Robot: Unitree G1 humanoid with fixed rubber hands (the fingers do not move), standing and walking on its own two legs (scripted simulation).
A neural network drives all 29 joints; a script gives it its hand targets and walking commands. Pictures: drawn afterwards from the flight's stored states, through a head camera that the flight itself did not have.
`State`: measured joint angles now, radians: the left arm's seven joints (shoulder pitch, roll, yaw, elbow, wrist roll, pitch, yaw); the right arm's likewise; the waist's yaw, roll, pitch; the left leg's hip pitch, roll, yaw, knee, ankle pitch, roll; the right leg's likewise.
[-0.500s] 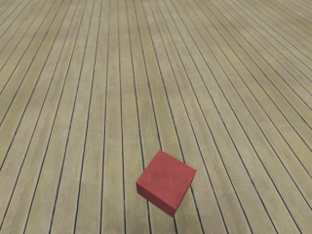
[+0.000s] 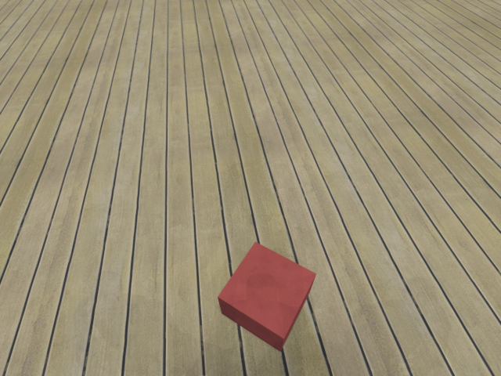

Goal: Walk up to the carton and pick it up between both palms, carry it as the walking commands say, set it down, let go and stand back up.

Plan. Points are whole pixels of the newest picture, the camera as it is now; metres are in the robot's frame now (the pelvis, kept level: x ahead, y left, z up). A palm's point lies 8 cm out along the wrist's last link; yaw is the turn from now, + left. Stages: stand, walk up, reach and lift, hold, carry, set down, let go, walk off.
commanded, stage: walk up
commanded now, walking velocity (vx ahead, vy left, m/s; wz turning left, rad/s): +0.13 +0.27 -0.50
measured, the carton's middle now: (267, 294) +0.51 -0.01 -0.69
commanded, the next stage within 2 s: none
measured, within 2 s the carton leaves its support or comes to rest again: neither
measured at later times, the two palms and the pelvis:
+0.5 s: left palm (94, 295) +0.27 +0.35 -0.12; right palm out of the picture +0.03 -0.11 -0.14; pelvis +0.08 +0.13 -0.01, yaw -15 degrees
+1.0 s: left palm (86, 294) +0.28 +0.38 -0.15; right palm out of the picture +0.02 -0.10 -0.11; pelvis +0.11 +0.16 -0.01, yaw -21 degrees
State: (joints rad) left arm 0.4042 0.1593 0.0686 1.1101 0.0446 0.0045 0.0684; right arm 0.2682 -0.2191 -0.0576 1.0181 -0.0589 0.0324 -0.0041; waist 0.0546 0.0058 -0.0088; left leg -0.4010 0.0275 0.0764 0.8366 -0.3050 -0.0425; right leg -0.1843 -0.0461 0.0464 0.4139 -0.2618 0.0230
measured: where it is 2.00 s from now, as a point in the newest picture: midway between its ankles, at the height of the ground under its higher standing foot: outside the picture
